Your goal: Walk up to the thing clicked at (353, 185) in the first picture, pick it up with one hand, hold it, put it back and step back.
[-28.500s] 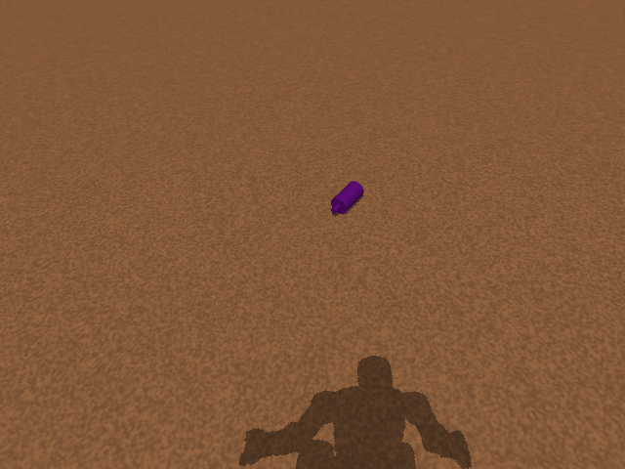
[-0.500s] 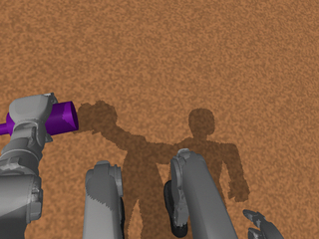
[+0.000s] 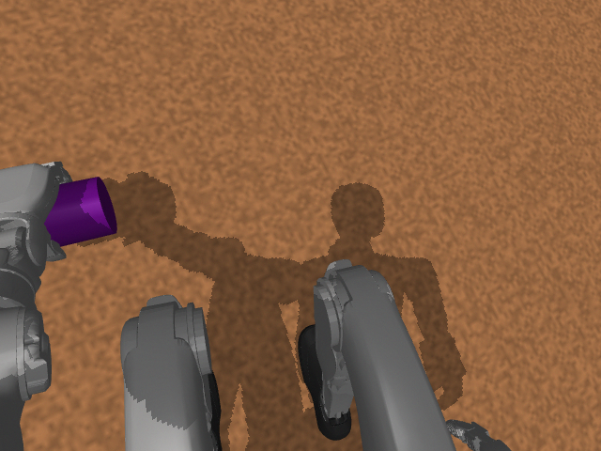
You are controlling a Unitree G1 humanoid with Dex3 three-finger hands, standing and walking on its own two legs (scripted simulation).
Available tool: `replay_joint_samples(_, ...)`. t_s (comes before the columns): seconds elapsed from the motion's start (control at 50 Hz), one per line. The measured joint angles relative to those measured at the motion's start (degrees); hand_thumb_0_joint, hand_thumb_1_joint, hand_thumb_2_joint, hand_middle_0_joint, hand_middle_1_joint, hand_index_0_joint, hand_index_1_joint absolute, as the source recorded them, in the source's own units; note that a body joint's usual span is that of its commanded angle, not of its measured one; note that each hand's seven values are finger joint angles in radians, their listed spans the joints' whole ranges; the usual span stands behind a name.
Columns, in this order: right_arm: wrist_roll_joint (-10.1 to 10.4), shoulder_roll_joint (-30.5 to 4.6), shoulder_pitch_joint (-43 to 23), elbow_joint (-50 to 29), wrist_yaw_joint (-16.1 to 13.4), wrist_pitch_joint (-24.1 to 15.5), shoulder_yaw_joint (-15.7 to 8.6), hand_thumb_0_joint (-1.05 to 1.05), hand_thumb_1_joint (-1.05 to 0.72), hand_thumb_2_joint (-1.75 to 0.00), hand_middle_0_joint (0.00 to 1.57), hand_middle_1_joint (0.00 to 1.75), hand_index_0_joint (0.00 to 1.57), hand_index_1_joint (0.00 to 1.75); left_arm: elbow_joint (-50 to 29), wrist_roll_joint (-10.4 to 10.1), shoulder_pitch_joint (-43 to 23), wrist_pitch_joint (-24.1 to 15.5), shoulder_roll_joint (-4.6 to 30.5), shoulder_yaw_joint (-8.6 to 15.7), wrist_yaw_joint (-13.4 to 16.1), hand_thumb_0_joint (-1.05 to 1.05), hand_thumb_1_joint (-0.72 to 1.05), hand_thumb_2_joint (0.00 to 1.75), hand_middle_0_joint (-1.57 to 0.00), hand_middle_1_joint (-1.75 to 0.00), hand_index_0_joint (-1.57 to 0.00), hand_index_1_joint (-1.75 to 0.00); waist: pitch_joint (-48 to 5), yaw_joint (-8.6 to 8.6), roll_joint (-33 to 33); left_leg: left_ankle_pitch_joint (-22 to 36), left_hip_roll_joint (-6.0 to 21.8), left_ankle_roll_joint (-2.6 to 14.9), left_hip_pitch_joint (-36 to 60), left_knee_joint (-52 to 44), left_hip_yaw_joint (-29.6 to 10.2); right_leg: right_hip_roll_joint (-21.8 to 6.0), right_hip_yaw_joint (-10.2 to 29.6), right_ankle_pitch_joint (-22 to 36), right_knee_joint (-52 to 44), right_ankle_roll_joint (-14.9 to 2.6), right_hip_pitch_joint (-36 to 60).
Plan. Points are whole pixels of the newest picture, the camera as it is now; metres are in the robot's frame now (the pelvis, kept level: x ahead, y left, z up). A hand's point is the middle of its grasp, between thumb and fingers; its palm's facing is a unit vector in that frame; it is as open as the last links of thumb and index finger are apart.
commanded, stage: lower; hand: left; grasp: from above
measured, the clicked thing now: (33, 221) +0.45 +0.31 -0.21
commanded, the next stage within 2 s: rest in 0.42 s
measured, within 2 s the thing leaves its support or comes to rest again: neither
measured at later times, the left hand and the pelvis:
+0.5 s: hand (55, 228) +0.45 +0.30 -0.25, palm faces -0.48 -0.11 -0.87, open 11.0 cm; pelvis +0.00 +0.00 -0.03, yaw -2 degrees
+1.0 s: hand (71, 224) +0.46 +0.29 -0.29, palm faces -0.49 -0.12 -0.87, open 10.9 cm; pelvis +0.00 +0.00 -0.05, yaw -5 degrees
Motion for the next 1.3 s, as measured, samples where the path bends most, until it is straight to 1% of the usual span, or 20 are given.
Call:
replay_joint_samples(0.06,-0.12,-0.07,-0.31,0.02,-0.09,-0.03,0.63,0.01,-0.90,-0.89,0.20,0.30,0.20,0.30,1.01,0.09,-0.71,-0.07,0.72,0.29,0.12,0.00,-0.13,0.51,-0.67,-0.49,-0.69,-0.48,0.25,-0.17,-0.10,-0.18,0.08,-0.02,-0.43,0.75,-0.25,0.09,-0.25,-0.01,0.54,-0.01,-0.39)
replay_joint_samples(0.12,-0.17,-0.29,-0.55,-0.19,0.05,-0.24,1.14,0.01,-0.90,-0.89,0.20,0.30,0.20,0.30,1.75,0.46,-1.43,-0.07,1.49,-0.09,-0.22,0.00,-0.13,0.51,-0.67,-0.48,-0.69,-0.47,0.64,-0.33,-0.16,-0.34,0.08,0.01,-0.82,1.46,-0.46,0.11,-0.46,-0.11,1.05,0.03,-0.66)
replay_joint_samples(0.2,-0.09,-0.58,-0.71,-0.50,0.21,-0.25,1.64,0.00,-0.90,-0.89,0.20,0.30,0.20,0.30,2.23,0.38,-1.91,-0.21,2.25,-0.26,-0.15,0.00,-0.14,0.51,-0.68,-0.47,-0.70,-0.46,0.95,-0.43,-0.39,-0.57,0.06,0.07,-1.46,2.32,-0.68,0.12,-0.69,-0.26,1.67,0.11,-1.14)
replay_joint_samples(0.26,-0.20,-0.82,-0.94,-0.75,0.44,-0.39,2.09,0.00,-0.90,-0.89,0.20,0.30,0.20,0.30,3.23,0.47,-2.55,-0.33,2.98,-0.95,-0.24,0.00,-0.14,0.51,-0.68,-0.46,-0.71,-0.45,1.55,-0.66,-0.74,-0.67,-0.01,0.10,-1.93,3.02,-0.85,0.07,-0.86,-0.36,2.22,0.15,-1.47)
replay_joint_samples(0.3,-0.29,-1.00,-1.13,-0.95,0.58,-0.49,2.41,0.00,-0.90,-0.89,0.20,0.30,0.20,0.30,3.76,0.47,-2.79,-0.56,3.51,-0.88,-0.20,0.00,-0.14,0.51,-0.69,-0.46,-0.71,-0.45,2.08,-0.80,-1.03,-0.74,0.00,0.13,-2.33,3.62,-1.07,0.10,-1.08,-0.35,2.62,0.20,-1.77)
replay_joint_samples(0.34,-0.51,-1.21,-1.26,-1.15,0.75,-0.62,2.69,0.00,-0.90,-0.89,0.20,0.30,0.20,0.30,3.84,0.45,-2.67,-0.80,3.88,-0.62,0.10,0.00,-0.14,0.50,-0.69,-0.45,-0.71,-0.44,2.67,-0.94,-1.29,-0.78,-0.06,0.14,-2.80,4.29,-1.30,0.07,-1.31,-0.37,3.10,0.26,-2.07)
replay_joint_samples(0.44,-0.89,-1.42,-1.53,-1.29,1.28,-0.84,2.98,0.00,-0.90,-0.89,0.20,0.30,0.20,0.30,3.01,1.12,-1.67,-1.63,4.60,0.31,0.94,0.00,-0.14,0.49,-0.70,-0.45,-0.72,-0.43,3.88,-1.40,-2.15,-0.90,-0.17,0.16,-4.02,6.10,-1.68,0.02,-1.70,-0.42,4.57,0.35,-3.03)
replay_joint_samples(0.5,-1.22,-1.38,-1.62,-1.32,1.57,-0.93,2.89,0.00,-0.90,-0.89,0.20,0.30,0.20,0.30,1.93,1.36,-0.59,-1.81,4.74,1.27,2.10,0.00,-0.14,0.48,-0.70,-0.44,-0.73,-0.43,4.27,-1.68,-2.55,-0.99,-0.19,0.14,-4.72,7.08,-1.77,0.01,-1.81,-0.46,5.45,0.35,-3.68)
replay_joint_samples(0.6,-1.70,-1.42,-2.01,-1.26,2.18,-1.22,3.02,0.00,-0.90,-0.89,0.20,0.30,0.20,0.30,2.20,1.76,-0.35,-1.33,4.97,1.92,3.82,0.00,-0.14,0.48,-0.71,-0.43,-0.74,-0.42,4.56,-2.07,-2.70,-1.15,-0.21,0.14,-5.72,8.32,-1.90,0.00,-1.96,-0.53,6.58,0.35,-4.67)
replay_joint_samples(0.7,-2.01,-1.68,-2.72,-1.31,2.67,-1.79,3.96,0.00,-0.90,-0.89,0.20,0.30,0.20,0.30,5.16,1.61,-2.05,-0.69,5.93,1.70,4.65,0.00,-0.13,0.48,-0.71,-0.42,-0.73,-0.41,5.22,-2.43,-2.45,-1.43,-0.08,0.13,-6.30,9.27,-2.29,0.16,-2.33,-0.52,7.26,0.34,-5.29)
replay_joint_samples(0.78,-2.20,-1.96,-3.18,-1.48,3.07,-2.52,5.01,0.00,-0.90,-0.89,0.20,0.30,0.20,0.30,7.18,1.10,-3.59,-0.71,7.09,1.37,4.51,0.00,-0.13,0.48,-0.70,-0.42,-0.73,-0.41,6.44,-2.77,-2.55,-1.70,0.10,0.13,-6.32,10.13,-2.72,0.36,-2.72,-0.45,7.78,0.38,-5.34)
replay_joint_samples(0.88,-2.33,-2.21,-3.40,-1.75,3.40,-3.02,6.23,0.00,-0.90,-0.89,0.20,0.30,0.20,0.30,8.05,0.48,-4.31,-1.42,8.42,1.87,4.86,0.00,-0.12,0.47,-0.70,-0.42,-0.72,-0.41,7.86,-3.16,-3.02,-1.87,0.28,0.16,-6.42,11.02,-3.39,0.62,-3.33,-0.21,8.08,0.48,-5.29)
replay_joint_samples(0.98,-2.67,-2.65,-3.22,-2.10,3.76,-3.49,7.22,0.00,-0.90,-0.89,0.20,0.30,0.20,0.30,8.24,1.31,-4.21,-2.33,9.65,2.02,4.86,0.00,-0.11,0.45,-0.70,-0.42,-0.72,-0.41,9.03,-3.72,-3.75,-1.93,0.23,0.10,-6.49,11.85,-3.97,0.67,-3.85,-0.12,8.45,0.51,-5.10)
replay_joint_samples(1.04,-2.91,-2.97,-3.17,-2.21,4.09,-3.78,7.69,0.00,-0.90,-0.89,0.20,0.30,0.20,0.30,8.43,1.68,-3.89,-2.72,10.26,2.47,5.65,0.00,-0.11,0.45,-0.70,-0.42,-0.72,-0.41,9.54,-3.99,-4.31,-1.97,0.23,0.06,-6.43,12.31,-4.37,0.73,-4.20,0.00,8.62,0.54,-4.90)
replay_joint_samples(1.16,-3.50,-3.74,-3.19,-2.16,4.73,-4.70,8.52,0.00,-0.90,-0.89,0.20,0.30,0.20,0.30,9.89,2.36,-3.93,-2.99,11.48,2.55,7.18,0.00,-0.12,0.45,-0.71,-0.41,-0.73,-0.40,9.90,-4.54,-5.22,-1.82,0.21,0.03,-6.66,13.15,-5.02,0.83,-4.78,0.37,8.96,0.59,-4.89)
replay_joint_samples(1.3,-3.74,-4.02,-3.64,-1.83,5.22,-5.55,9.06,0.00,-0.90,-0.89,0.20,0.30,0.20,0.30,11.57,2.47,-4.48,-2.74,12.38,1.57,8.77,0.00,-0.13,0.45,-0.72,-0.41,-0.74,-0.40,9.81,-4.88,-5.51,-1.83,0.40,0.34,-6.90,13.71,-5.34,1.10,-5.05,0.64,9.02,0.94,-4.95)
